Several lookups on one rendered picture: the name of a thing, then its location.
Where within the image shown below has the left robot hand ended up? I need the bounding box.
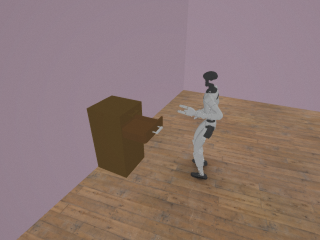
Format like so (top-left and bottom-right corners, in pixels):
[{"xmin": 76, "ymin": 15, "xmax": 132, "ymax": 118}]
[{"xmin": 177, "ymin": 105, "xmax": 196, "ymax": 116}]

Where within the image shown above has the cabinet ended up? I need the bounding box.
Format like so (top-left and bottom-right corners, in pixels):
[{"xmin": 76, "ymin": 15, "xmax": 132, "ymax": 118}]
[{"xmin": 87, "ymin": 95, "xmax": 145, "ymax": 178}]

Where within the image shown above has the left robot upper arm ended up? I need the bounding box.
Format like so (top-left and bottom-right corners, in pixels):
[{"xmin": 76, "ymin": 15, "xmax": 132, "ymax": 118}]
[{"xmin": 204, "ymin": 94, "xmax": 223, "ymax": 120}]

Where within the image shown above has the robot left forearm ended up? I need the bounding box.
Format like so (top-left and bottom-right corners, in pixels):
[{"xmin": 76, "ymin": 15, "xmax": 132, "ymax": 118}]
[{"xmin": 194, "ymin": 111, "xmax": 222, "ymax": 121}]

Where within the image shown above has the left robot foot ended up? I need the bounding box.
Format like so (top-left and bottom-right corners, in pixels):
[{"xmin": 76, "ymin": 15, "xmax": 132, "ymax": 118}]
[{"xmin": 190, "ymin": 172, "xmax": 208, "ymax": 180}]

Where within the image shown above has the drawer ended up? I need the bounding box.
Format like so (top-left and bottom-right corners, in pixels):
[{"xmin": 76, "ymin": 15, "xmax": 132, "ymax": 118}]
[{"xmin": 122, "ymin": 114, "xmax": 163, "ymax": 144}]

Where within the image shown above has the robot head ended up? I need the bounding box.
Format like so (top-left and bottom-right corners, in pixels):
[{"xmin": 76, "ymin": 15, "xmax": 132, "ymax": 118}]
[{"xmin": 203, "ymin": 71, "xmax": 218, "ymax": 94}]

